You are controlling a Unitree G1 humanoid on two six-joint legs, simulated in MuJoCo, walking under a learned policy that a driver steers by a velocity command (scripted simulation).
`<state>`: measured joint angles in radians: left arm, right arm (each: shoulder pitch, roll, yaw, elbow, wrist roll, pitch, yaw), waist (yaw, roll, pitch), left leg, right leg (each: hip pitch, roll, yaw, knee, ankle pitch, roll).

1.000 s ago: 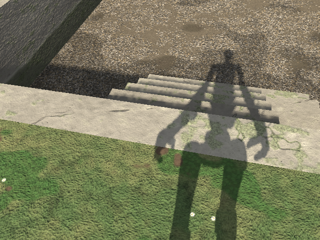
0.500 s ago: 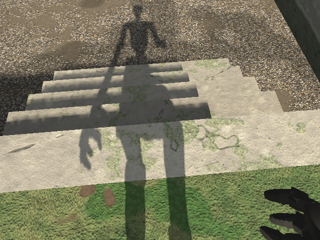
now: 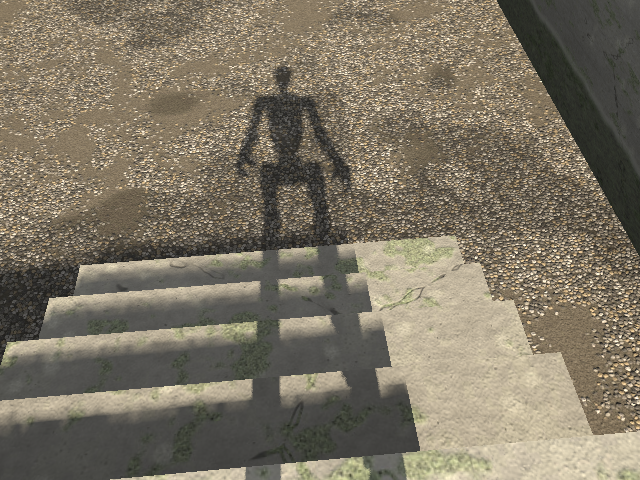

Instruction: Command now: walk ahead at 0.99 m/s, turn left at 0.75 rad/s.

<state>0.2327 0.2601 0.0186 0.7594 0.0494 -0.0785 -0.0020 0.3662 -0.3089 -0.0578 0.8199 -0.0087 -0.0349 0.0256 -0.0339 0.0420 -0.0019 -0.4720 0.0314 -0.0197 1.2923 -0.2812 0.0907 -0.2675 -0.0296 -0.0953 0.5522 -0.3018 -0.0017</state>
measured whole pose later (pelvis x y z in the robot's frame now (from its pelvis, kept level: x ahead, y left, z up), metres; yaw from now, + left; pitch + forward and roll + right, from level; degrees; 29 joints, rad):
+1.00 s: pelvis +0.83 +0.20 -0.24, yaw +29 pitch +0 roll -2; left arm 0.75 0.18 0.01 1.01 0.01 -0.06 0.01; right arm -0.05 -0.20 0.02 0.69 -0.06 -0.06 0.02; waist 0.19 0.04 -0.05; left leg -0.74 0.06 -0.09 0.88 0.28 0.05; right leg -0.03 0.15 0.14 0.79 -0.74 -0.10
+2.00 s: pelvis +1.57 +0.43 -0.75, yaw -23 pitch -1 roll +2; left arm 0.25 0.27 0.05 0.84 0.03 -0.02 0.03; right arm 0.41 -0.25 -0.06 0.93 -0.03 -0.08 0.02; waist -0.06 -0.04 -0.06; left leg -0.29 -0.06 0.02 0.77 -0.49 0.02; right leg -0.64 0.14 0.11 2.04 -0.63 -0.19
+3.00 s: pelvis +2.13 +0.20 -0.90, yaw +10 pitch +1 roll -2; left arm 0.05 0.23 0.01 0.71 0.03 0.05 0.02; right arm 0.21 -0.28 -0.08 0.73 -0.01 0.05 0.01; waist -0.04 0.00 0.08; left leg -0.39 -0.19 -0.19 0.49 -0.09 0.10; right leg -0.58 -0.01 0.13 0.96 -0.36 0.05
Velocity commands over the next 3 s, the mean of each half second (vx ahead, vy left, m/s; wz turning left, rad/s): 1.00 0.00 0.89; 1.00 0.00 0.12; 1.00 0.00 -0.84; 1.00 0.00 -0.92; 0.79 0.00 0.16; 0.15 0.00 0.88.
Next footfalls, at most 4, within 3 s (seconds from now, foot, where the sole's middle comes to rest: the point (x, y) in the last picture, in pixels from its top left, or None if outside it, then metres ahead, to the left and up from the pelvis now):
0.28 left None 0.43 0.09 -0.77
0.72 right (320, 408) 0.75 0.04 -0.95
1.14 left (173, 360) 1.02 0.48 -1.13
1.54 right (220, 310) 1.32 0.39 -1.31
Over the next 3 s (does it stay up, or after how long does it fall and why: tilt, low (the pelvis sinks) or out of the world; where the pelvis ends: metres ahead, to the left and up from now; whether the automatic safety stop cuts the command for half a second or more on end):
stays up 2.13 0.20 -0.90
